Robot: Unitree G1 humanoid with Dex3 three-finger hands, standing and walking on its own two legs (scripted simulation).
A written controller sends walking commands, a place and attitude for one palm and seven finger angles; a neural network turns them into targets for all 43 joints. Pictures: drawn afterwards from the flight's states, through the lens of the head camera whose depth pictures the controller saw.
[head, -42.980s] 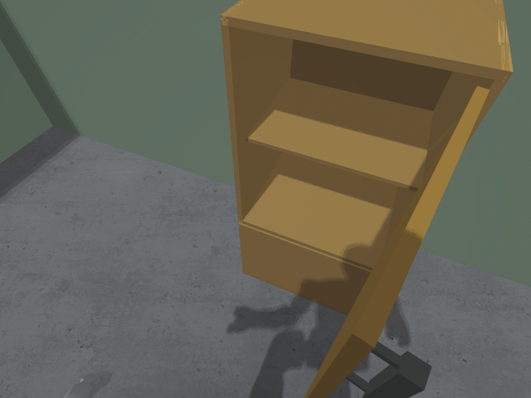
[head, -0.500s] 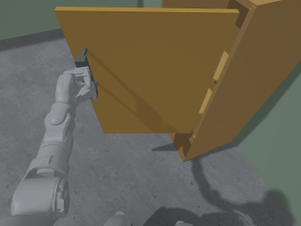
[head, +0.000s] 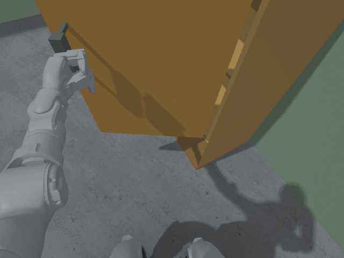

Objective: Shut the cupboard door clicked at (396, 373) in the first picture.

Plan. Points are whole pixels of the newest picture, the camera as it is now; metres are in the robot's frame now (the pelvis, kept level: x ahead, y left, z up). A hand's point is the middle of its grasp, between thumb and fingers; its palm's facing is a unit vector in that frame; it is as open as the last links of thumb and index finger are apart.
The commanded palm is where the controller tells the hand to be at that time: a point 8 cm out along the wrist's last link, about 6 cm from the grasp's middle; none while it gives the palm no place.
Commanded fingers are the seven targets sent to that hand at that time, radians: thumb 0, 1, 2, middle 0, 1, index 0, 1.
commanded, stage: push the door shut along its arc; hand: left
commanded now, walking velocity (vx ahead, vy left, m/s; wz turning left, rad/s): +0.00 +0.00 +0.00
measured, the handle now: (72, 57) +0.58 +0.20 +0.10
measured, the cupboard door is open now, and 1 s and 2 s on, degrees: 58 47 42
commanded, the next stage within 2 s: pull the fist back off the door in 0.98 s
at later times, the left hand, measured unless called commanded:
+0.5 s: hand (107, 58) +0.56 +0.11 +0.11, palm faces -0.28 -0.96 +0.01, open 3.1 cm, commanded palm +0.56 +0.16 +0.10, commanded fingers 0.00 0.90 0.90 -1.30 -1.50 -1.30 -1.50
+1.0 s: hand (117, 46) +0.60 +0.09 +0.11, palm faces -0.36 -0.93 +0.00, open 3.1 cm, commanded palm +0.62 +0.11 +0.10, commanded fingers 0.00 0.90 0.90 -1.30 -1.50 -1.30 -1.50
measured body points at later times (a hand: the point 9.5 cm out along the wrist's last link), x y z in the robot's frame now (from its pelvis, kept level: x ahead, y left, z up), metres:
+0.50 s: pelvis +0.00 +0.01 -0.02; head +0.15 +0.01 +0.41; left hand +0.57 +0.16 +0.11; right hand -0.03 -0.26 -0.13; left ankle +0.05 +0.12 -0.69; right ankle -0.01 -0.13 -0.69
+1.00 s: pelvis +0.00 +0.00 -0.03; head +0.18 +0.02 +0.38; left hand +0.61 +0.14 +0.11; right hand -0.06 -0.26 -0.13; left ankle +0.05 +0.12 -0.69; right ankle -0.01 -0.13 -0.69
